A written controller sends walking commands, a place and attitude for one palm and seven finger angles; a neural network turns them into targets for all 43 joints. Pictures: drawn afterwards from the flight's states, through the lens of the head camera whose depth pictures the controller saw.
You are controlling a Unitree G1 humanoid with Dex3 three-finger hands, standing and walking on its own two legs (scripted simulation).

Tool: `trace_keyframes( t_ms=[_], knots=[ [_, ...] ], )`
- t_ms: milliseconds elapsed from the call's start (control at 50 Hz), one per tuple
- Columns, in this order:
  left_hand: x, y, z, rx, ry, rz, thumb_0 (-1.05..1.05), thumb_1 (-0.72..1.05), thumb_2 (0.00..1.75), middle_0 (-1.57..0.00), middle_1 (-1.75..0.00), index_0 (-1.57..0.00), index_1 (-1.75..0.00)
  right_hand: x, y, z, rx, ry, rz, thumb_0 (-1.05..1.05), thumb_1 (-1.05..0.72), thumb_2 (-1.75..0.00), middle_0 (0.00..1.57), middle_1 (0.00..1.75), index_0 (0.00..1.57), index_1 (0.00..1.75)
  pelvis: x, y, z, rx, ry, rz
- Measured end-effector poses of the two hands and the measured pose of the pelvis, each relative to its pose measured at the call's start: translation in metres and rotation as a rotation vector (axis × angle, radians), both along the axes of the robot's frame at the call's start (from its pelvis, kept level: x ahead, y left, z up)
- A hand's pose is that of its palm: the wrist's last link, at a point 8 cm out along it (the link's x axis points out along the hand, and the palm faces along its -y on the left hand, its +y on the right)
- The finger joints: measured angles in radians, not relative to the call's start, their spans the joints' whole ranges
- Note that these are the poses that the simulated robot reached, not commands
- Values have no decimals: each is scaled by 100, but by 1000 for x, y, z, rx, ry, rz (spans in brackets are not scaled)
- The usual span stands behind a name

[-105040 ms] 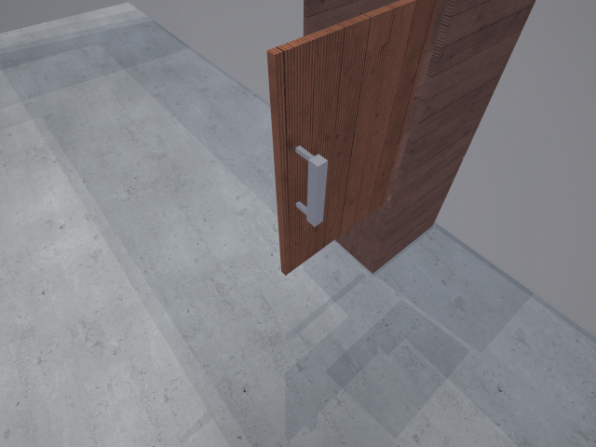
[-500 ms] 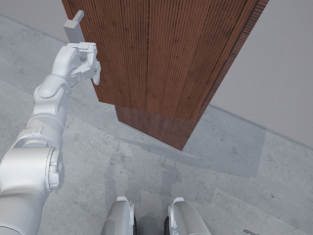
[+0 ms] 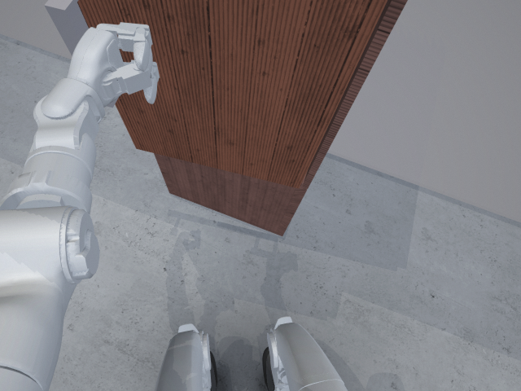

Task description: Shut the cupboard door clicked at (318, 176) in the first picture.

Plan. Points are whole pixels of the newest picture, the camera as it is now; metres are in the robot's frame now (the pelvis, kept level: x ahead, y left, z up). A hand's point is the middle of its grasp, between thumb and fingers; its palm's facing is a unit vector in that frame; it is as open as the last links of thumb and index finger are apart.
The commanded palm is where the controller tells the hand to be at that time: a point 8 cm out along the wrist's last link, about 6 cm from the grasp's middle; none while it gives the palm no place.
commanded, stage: push the door shut along its arc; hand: left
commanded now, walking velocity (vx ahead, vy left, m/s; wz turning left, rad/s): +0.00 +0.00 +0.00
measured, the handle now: (95, 48) +0.61 +0.18 +0.09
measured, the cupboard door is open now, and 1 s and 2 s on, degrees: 8 3 3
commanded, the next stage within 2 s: pull the fist back off the door in 0.40 s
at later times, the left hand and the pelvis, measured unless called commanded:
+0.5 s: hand (165, 62) +0.56 +0.08 +0.11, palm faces -0.45 -0.89 -0.03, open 3.3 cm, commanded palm +0.59 +0.09 +0.10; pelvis +0.00 -0.01 -0.01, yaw +0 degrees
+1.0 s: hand (173, 67) +0.56 +0.07 +0.10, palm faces +0.02 -1.00 -0.02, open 3.1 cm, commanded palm +0.52 +0.11 +0.10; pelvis +0.01 -0.02 +0.01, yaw +0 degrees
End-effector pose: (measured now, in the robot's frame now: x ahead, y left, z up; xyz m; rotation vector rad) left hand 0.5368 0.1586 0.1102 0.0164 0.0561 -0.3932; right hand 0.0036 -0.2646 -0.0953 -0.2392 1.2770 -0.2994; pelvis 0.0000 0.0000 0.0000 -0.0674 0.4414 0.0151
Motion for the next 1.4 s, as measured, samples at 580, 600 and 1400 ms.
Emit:
trace_keyframes(
  t_ms=[580,600,1400],
  knots=[
    [32,-28,-2,-25,61,55,5,90,95,-130,-150,-131,-150,-15,-7,-10,-12,64,0,0,-90,-90,20,30,20,30,3,-8,-11,-5,55,1],
    [32,-30,-4,-49,65,111,4,89,94,-130,-150,-132,-150,-15,-6,-9,0,62,7,0,-90,-90,20,30,20,30,3,-8,-11,-4,56,1],
    [-69,-44,-10,23,-106,365,2,90,90,-130,-150,-130,-150,67,-15,11,101,-87,74,0,-90,-90,20,30,20,30,20,-18,28,53,-89,2]
  ],
)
